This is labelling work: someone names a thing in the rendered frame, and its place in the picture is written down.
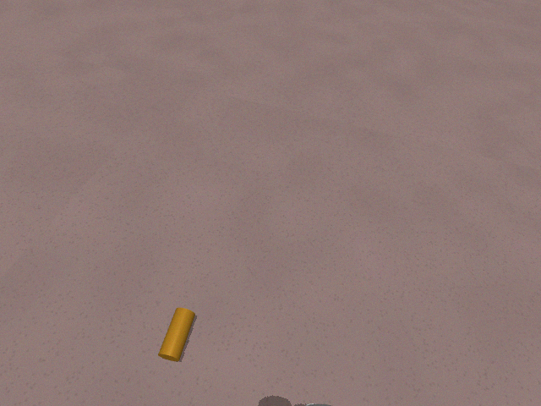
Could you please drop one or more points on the can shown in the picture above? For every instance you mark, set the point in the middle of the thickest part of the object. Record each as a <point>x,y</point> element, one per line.
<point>177,333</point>

